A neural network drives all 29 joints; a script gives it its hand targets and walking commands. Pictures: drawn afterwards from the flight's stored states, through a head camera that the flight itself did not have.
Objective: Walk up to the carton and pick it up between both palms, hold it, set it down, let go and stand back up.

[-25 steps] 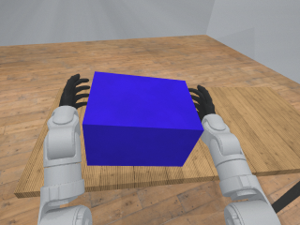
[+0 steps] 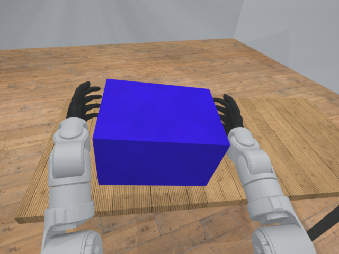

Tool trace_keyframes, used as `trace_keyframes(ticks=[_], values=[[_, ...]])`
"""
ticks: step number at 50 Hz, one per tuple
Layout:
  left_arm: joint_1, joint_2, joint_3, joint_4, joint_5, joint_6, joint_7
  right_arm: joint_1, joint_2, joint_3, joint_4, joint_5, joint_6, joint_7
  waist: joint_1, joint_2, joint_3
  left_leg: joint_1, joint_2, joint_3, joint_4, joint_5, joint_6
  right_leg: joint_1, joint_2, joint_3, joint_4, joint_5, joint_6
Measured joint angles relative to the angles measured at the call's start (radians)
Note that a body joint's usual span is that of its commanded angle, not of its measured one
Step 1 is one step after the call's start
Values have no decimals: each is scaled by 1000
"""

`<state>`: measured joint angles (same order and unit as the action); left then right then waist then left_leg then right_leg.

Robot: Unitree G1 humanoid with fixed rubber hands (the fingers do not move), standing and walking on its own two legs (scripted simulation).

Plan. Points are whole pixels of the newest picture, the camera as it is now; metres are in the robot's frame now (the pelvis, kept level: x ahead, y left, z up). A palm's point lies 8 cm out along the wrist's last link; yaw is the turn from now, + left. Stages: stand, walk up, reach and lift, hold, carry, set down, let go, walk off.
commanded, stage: hold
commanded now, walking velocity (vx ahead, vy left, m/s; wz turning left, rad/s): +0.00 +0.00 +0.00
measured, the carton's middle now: (157, 133) +0.36 +0.01 +0.14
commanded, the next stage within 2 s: none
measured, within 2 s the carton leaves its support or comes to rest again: neither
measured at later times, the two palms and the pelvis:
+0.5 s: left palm (77, 122) +0.33 +0.18 +0.20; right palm (234, 130) +0.33 -0.17 +0.17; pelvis -0.01 +0.00 +0.00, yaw +0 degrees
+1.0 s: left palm (76, 120) +0.34 +0.19 +0.19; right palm (231, 131) +0.34 -0.16 +0.17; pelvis +0.00 +0.01 +0.00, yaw +0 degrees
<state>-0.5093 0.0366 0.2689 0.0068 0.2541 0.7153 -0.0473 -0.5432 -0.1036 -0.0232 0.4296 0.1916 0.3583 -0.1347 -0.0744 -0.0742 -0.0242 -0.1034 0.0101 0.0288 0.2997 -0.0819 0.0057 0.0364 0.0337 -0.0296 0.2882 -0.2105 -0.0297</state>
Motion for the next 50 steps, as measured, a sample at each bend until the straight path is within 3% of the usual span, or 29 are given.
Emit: trace_keyframes(ticks=[17, 35, 50], values=[[46, -23, 3, -50, 11, 15, -10, 44, -12, 28, -50, 19, 21, -12, 11, 9, 3, 32, 4, 12, -2, -6, -1, 25, 2, 13, 4, -4, -2], [-72, 9, 35, 84, 11, -1, -17, -56, 25, -41, 70, -47, 3, 13, 15, -8, -5, -18, 3, -2, -16, 25, -1, -36, 3, -3, 23, 4, -5], [25, -12, 2, -13, 16, 2, -14, 32, 0, 16, -8, 5, -7, -7, 4, 5, 7, 23, -4, 10, 7, -10, 8, 22, -6, 9, 1, -3, 8]])
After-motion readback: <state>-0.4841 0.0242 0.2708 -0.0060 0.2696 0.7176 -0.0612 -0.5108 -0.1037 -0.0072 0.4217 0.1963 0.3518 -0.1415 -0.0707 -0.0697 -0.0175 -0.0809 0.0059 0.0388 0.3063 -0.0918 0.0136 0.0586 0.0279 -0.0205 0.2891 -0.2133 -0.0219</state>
